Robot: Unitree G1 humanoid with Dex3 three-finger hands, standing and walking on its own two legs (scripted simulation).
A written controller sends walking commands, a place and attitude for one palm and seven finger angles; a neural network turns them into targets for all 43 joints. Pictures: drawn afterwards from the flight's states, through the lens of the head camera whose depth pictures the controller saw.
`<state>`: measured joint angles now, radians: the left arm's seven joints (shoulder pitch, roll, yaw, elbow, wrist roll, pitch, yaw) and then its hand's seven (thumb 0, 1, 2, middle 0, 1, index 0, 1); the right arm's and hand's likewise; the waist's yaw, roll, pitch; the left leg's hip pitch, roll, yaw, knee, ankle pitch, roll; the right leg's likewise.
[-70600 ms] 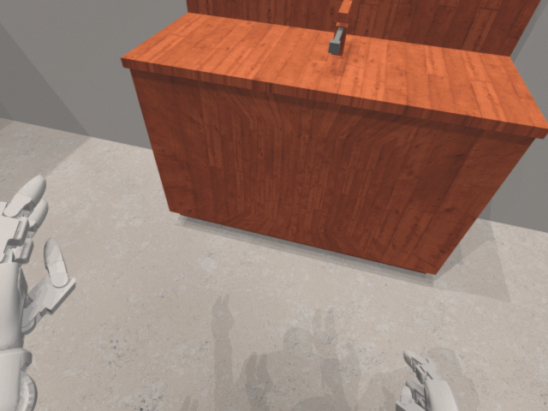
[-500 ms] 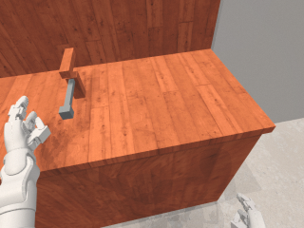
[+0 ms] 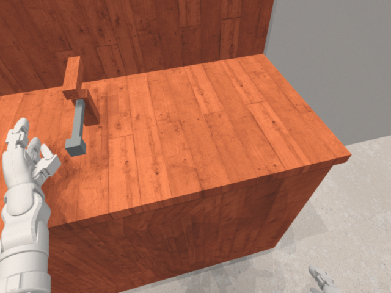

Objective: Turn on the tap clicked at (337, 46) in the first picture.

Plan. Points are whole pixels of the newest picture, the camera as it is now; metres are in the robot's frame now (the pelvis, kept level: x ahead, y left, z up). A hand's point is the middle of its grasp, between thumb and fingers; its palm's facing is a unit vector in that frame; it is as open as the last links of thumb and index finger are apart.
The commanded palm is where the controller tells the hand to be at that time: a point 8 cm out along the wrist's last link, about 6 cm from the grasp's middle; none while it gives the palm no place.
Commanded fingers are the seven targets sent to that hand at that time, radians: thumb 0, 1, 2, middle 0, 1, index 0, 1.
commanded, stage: reach beside the lever's end, fingers flat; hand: left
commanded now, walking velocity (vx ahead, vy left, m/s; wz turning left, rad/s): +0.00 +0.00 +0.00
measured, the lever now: (76, 146) +0.36 +0.26 +0.12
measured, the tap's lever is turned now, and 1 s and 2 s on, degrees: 0 0 13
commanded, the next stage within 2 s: push the lever round in 0.56 s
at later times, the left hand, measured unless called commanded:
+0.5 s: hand (58, 163) +0.33 +0.29 +0.11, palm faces +0.49 -0.87 -0.08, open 7.8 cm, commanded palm +0.29 +0.33 +0.10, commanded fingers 0.00 0.90 0.90 -0.15 -0.15 -0.15 -0.15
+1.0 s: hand (68, 157) +0.34 +0.27 +0.11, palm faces +0.50 -0.86 -0.08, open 7.8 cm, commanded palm +0.29 +0.32 +0.10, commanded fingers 0.00 0.90 0.90 -0.15 -0.15 -0.15 -0.15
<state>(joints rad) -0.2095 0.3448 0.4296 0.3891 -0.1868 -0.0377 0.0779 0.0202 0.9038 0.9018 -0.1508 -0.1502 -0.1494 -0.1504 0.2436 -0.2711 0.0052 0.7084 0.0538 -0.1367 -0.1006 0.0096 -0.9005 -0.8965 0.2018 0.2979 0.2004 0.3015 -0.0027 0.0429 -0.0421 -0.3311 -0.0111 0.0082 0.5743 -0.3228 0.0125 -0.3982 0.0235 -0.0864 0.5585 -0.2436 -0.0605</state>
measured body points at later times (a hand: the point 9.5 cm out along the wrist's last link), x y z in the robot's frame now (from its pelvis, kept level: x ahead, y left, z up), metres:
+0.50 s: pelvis +0.00 +0.00 +0.00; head +0.02 -0.01 +0.45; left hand +0.30 +0.33 +0.11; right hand +0.17 -0.24 -0.10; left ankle -0.02 +0.11 -0.73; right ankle +0.03 -0.08 -0.73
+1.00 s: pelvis +0.00 -0.01 +0.00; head +0.02 -0.03 +0.45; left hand +0.31 +0.32 +0.12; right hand +0.14 -0.27 -0.11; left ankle -0.02 +0.11 -0.73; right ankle +0.03 -0.08 -0.73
